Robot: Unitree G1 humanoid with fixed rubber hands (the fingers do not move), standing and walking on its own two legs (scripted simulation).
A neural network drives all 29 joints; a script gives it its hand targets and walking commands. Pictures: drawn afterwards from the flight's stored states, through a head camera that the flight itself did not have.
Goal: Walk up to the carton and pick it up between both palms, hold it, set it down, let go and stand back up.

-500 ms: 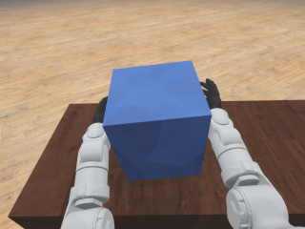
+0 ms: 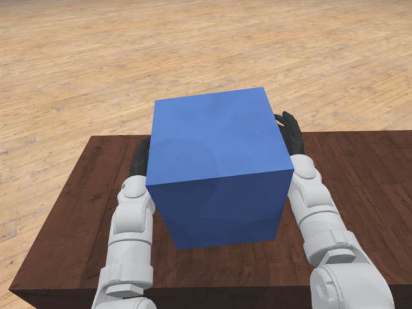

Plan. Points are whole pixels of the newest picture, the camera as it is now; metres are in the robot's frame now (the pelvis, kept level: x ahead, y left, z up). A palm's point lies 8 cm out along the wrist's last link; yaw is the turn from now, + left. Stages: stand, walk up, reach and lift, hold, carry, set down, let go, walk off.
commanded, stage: set down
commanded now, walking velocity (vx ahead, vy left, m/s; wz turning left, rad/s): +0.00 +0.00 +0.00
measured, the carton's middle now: (217, 173) +0.37 +0.00 +0.11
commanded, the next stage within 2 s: none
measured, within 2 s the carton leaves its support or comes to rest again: neither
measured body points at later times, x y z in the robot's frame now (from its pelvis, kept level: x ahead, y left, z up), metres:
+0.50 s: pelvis +0.01 -0.02 +0.00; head +0.01 -0.01 +0.45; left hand +0.36 +0.14 +0.08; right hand +0.41 -0.16 +0.12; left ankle +0.02 +0.14 -0.75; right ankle +0.02 -0.12 -0.75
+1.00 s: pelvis +0.02 -0.02 +0.00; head +0.05 -0.02 +0.45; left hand +0.37 +0.14 +0.05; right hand +0.43 -0.16 +0.08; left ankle +0.02 +0.14 -0.75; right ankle +0.02 -0.12 -0.75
